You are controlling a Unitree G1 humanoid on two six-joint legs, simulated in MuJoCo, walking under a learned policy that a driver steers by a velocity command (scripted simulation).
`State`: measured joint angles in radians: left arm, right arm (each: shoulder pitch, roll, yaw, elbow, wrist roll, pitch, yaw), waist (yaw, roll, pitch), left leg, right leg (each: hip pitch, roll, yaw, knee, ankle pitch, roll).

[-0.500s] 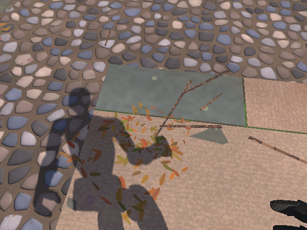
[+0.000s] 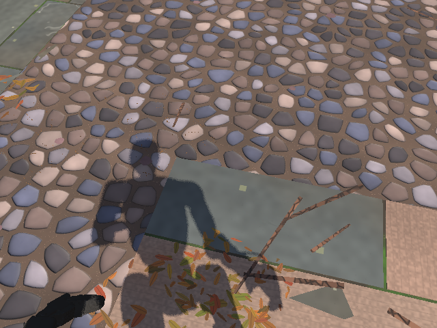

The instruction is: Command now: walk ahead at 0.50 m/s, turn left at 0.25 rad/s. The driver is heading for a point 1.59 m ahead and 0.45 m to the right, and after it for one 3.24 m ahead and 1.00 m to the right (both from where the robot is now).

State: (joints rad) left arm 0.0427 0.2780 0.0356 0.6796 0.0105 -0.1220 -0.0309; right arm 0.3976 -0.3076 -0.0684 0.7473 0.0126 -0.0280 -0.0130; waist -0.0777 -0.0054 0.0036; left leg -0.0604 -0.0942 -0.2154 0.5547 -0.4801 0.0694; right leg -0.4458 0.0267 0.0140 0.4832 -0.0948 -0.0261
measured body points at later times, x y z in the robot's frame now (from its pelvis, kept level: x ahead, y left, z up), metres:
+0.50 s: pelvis +0.27 +0.04 +0.00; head +0.30 +0.05 +0.45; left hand +0.24 +0.32 -0.13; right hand +0.52 -0.18 -0.06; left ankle +0.37 +0.14 -0.73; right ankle +0.11 -0.12 -0.71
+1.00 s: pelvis +0.54 +0.04 +0.00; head +0.57 +0.03 +0.45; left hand +0.78 +0.23 -0.09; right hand +0.52 -0.25 -0.13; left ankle +0.37 +0.15 -0.72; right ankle +0.67 -0.09 -0.71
